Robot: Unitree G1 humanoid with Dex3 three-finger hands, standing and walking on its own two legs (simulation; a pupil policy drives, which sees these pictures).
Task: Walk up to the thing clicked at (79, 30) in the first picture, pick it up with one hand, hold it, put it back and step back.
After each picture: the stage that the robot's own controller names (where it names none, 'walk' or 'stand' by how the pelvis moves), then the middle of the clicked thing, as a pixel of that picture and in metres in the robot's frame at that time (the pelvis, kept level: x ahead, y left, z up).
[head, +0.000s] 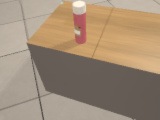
stand; (80, 24) +0.81 +0.07 -0.05
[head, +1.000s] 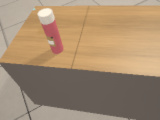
walk; (52, 33) +0.68 +0.24 -0.04
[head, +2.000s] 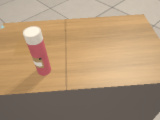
stand; (39, 53) +0.55 +0.24 -0.02
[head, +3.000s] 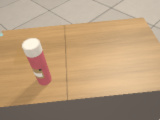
stand; (38, 64) +0.51 +0.24 -0.05
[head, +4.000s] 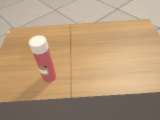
stand; (44, 61) +0.53 +0.22 -0.05
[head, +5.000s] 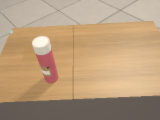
stand; (46, 62) +0.52 +0.21 -0.05
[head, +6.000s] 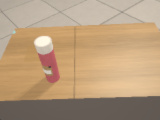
stand; (48, 61) +0.53 +0.21 -0.05
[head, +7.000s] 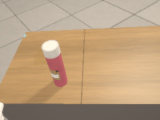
rise first; (56, 65) +0.51 +0.20 -0.05
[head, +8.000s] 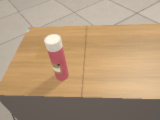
go down; (58, 59) +0.54 +0.20 -0.05
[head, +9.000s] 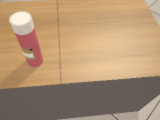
go down; (29, 43) +0.55 +0.19 -0.01
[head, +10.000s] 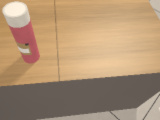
go down; (24, 37) +0.54 +0.19 +0.02
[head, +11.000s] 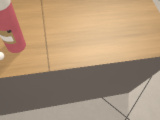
close in; (6, 23) +0.54 +0.20 +0.04
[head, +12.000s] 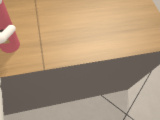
close; out of the picture +0.55 +0.20 +0.05
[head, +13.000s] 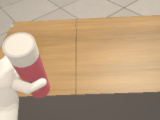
lift; (32, 71) +0.34 +0.18 +0.13
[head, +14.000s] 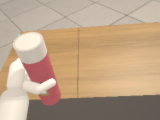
hold; (41, 74) +0.33 +0.16 +0.14
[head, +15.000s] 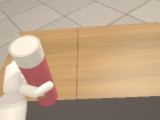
hold; (38, 76) +0.32 +0.16 +0.14
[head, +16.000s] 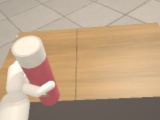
hold; (40, 76) +0.33 +0.16 +0.13
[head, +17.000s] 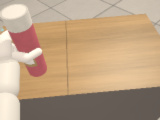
crouch; (28, 46) +0.44 +0.18 +0.14
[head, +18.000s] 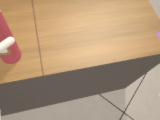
lower; out of the picture +0.51 +0.20 +0.02
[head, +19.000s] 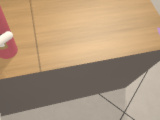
lower; out of the picture +0.53 +0.20 +0.05
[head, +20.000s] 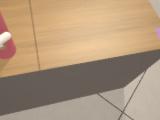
lower; out of the picture +0.52 +0.20 +0.05
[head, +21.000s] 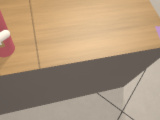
lower; out of the picture +0.53 +0.20 +0.06
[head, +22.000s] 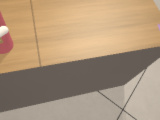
rest; out of the picture +0.54 +0.21 +0.06
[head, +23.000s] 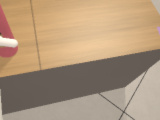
withdraw; out of the picture +0.53 +0.20 +0.05
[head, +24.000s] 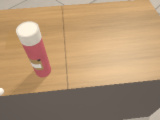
sink last; (36, 53) +0.49 +0.18 +0.01
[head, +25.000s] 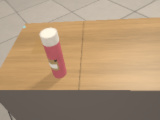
stand; (54, 55) +0.54 +0.20 +0.01
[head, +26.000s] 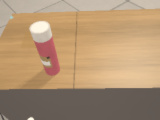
stand; (47, 51) +0.51 +0.19 +0.02
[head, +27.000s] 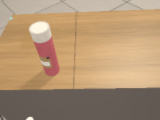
stand; (46, 52) +0.51 +0.19 +0.02
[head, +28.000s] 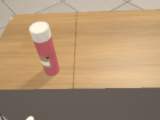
stand; (46, 51) +0.51 +0.20 +0.02
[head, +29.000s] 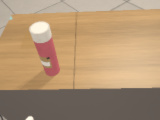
stand; (46, 52) +0.51 +0.19 +0.02
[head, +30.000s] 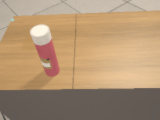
stand; (47, 53) +0.51 +0.20 +0.00
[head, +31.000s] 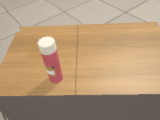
walk; (51, 62) +0.53 +0.20 -0.05
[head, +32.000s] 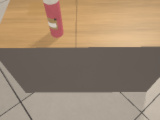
walk; (53, 14) +0.71 +0.19 -0.03
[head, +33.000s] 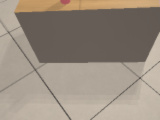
walk; out of the picture +1.05 +0.20 -0.03
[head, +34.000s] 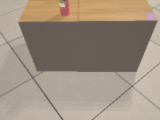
stand; out of the picture +1.11 +0.20 -0.05
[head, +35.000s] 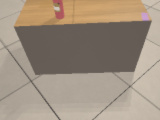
stand; (57, 1) +1.11 +0.22 -0.05
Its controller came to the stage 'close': yes
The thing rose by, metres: 0.20
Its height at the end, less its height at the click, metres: +0.00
